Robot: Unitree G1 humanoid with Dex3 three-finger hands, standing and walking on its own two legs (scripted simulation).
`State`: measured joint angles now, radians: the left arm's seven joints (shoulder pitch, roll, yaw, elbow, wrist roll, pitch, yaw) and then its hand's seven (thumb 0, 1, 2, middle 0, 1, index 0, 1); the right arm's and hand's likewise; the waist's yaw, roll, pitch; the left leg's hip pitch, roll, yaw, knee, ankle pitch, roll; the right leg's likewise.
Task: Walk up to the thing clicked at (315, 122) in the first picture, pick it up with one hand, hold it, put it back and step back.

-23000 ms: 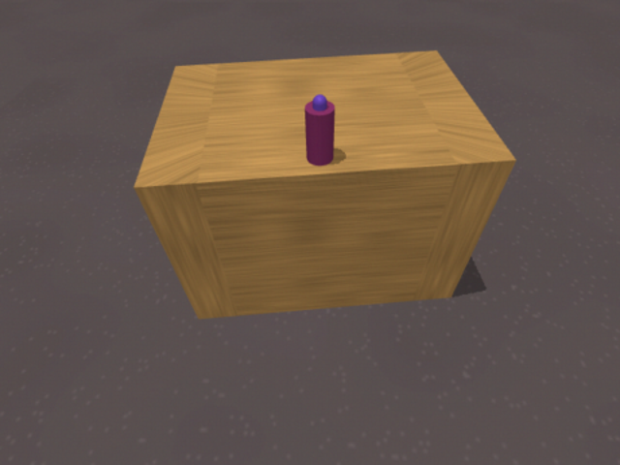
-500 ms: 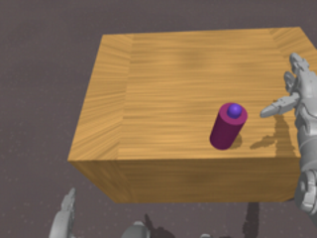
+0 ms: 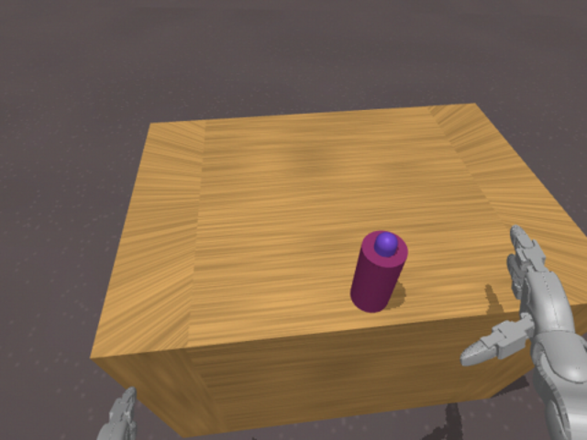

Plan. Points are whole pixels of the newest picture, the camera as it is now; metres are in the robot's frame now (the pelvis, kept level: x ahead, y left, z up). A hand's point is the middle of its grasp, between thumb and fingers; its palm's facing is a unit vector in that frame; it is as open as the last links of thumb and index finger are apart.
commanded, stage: sink last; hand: right
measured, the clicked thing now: (377, 268) +0.38 -0.13 -0.02
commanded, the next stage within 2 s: home in 0.60 s
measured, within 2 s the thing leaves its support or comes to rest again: neither
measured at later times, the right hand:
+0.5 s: hand (523, 410) +0.15 -0.23 +0.05, palm faces +0.30 +0.89 -0.35, open 17.4 cm
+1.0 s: hand (469, 439) +0.13 -0.18 +0.00, palm faces +0.18 +0.95 -0.24, open 17.5 cm
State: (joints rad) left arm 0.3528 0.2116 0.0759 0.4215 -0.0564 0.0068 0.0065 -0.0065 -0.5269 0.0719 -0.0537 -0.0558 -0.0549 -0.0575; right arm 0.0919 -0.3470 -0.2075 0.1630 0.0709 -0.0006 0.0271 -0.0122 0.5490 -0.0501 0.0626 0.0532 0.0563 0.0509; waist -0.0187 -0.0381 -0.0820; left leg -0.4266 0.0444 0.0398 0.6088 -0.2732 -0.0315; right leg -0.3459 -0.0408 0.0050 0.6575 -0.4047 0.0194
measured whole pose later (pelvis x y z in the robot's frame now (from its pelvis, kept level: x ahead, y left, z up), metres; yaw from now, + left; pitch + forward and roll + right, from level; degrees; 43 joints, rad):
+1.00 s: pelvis -0.04 +0.02 +0.00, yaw -1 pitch +0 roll +0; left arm 0.26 0.14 0.01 0.54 -0.01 -0.13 0.05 0.00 0.02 0.44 -0.12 -0.17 -0.13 -0.17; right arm 0.48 -0.19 -0.09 0.07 0.03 -0.20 -0.01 -0.01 0.54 -0.06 0.05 0.05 0.05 0.05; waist -0.02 -0.01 0.03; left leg -0.36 0.06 0.05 0.59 -0.22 -0.02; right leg -0.27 -0.03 0.02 0.59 -0.32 0.03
